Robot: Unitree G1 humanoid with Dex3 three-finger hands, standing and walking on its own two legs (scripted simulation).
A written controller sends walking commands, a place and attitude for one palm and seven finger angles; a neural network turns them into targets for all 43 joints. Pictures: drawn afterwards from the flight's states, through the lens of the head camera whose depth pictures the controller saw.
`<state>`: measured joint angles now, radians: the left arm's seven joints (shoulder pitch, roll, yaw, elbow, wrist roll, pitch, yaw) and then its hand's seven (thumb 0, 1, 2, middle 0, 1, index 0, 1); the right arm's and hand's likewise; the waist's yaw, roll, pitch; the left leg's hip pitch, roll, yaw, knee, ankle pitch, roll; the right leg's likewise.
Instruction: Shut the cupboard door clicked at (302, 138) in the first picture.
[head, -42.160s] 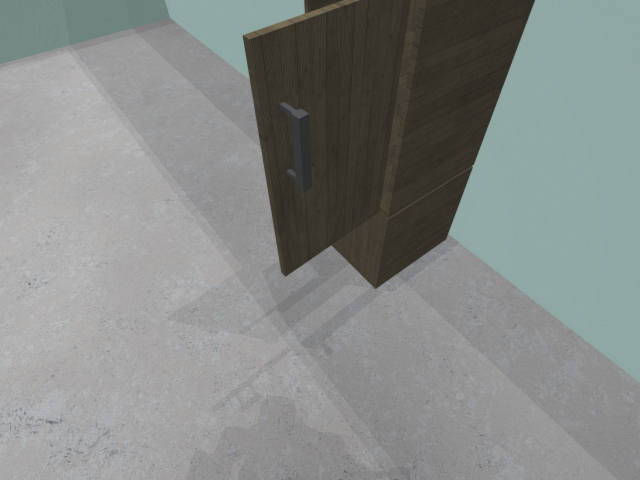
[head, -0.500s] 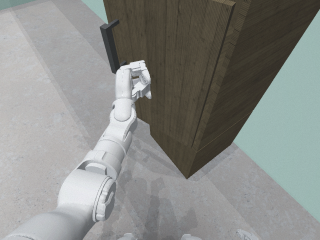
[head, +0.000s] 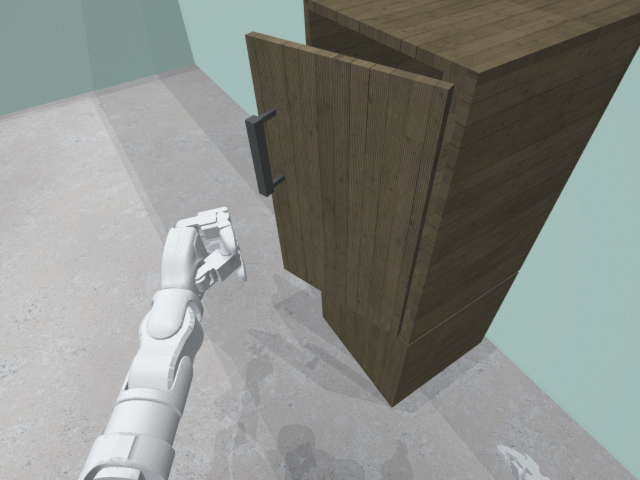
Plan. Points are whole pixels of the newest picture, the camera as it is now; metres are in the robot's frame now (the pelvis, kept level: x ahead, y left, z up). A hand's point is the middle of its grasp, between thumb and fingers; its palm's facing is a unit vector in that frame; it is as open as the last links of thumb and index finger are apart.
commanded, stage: draw the hand back to the body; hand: left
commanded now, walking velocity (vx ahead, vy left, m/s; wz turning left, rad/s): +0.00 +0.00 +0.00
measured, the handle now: (268, 153) +0.66 +0.12 +0.07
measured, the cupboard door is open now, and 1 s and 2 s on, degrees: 20 20 20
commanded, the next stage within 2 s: step back with the hand held close in 1.06 s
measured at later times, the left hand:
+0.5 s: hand (78, 319) +0.25 +0.25 +0.15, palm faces +0.33 -0.89 -0.31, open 4.7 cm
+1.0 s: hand (3, 352) +0.20 +0.29 +0.17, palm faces +0.47 -0.79 -0.38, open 7.4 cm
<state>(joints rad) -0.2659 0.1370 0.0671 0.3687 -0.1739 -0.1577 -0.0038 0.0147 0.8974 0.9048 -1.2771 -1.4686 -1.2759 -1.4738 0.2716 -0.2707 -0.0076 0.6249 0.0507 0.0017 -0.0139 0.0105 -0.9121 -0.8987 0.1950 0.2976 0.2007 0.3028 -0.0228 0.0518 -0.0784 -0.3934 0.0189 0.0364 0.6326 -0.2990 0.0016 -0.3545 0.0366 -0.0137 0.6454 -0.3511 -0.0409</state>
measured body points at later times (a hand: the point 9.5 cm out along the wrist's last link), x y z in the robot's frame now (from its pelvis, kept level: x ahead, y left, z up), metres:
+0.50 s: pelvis +0.02 +0.02 +0.02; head +0.00 -0.01 +0.47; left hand +0.22 +0.29 +0.17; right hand +0.22 -0.17 -0.07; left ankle +0.02 +0.12 -0.72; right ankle -0.01 -0.09 -0.72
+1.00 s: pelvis +0.02 +0.02 +0.02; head +0.00 -0.01 +0.47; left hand +0.17 +0.33 +0.19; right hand +0.22 -0.19 -0.07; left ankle +0.02 +0.12 -0.72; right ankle -0.01 -0.09 -0.72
